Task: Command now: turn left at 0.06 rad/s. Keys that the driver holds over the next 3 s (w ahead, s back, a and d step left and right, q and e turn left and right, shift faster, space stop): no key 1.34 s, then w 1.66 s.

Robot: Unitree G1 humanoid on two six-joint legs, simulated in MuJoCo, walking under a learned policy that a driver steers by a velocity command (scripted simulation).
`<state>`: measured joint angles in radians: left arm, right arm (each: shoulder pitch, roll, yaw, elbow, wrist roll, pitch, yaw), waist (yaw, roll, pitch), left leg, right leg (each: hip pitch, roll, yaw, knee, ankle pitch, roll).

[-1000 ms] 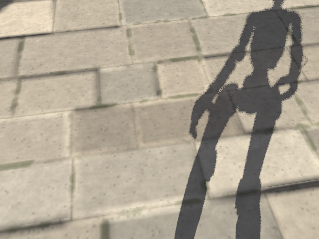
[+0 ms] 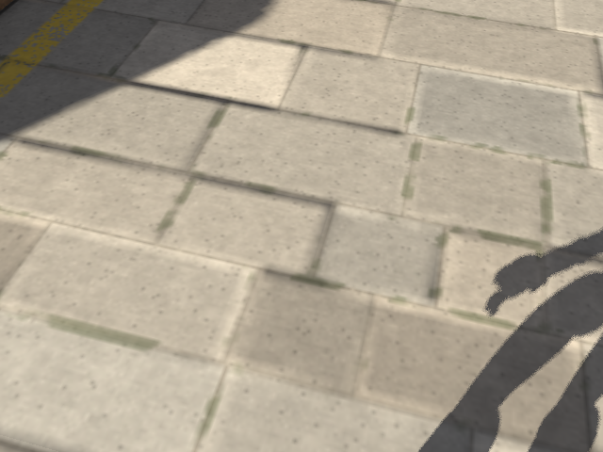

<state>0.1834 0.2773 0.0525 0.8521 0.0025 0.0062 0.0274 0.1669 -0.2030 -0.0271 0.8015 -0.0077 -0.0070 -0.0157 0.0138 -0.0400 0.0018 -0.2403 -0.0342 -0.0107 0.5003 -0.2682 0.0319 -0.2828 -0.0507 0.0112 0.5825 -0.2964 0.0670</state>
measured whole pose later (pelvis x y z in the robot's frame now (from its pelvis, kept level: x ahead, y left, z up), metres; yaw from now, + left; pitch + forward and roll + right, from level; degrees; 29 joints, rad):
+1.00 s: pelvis -0.01 -0.01 +0.00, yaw -1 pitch -1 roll +0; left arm 0.26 0.20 0.02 1.08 0.00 0.00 0.05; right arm 0.22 -0.19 -0.03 1.09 0.00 0.00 -0.04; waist 0.00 0.00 0.04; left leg -0.21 -0.01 -0.01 0.50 -0.27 0.00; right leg -0.21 -0.02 0.01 0.49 -0.26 0.02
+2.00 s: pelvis +0.21 -0.03 -0.01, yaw -2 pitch +3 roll +0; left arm 0.55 0.19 0.03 1.08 -0.01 -0.08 0.02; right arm -0.08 -0.22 -0.03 0.86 0.03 -0.10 0.05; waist 0.10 0.01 0.03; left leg -0.61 0.03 0.06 0.55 -0.02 0.08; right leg 0.19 0.00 -0.03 0.16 -0.39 -0.01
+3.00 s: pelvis +0.78 -0.08 +0.01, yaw -1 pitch +2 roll -2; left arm 0.38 0.23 0.06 0.98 -0.01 -0.09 0.00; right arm 0.05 -0.25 -0.05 0.90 0.01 -0.07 0.01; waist 0.07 0.04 0.00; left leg -0.67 0.12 -0.03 0.64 0.07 0.02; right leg 0.00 0.06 -0.07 0.18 -0.22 -0.05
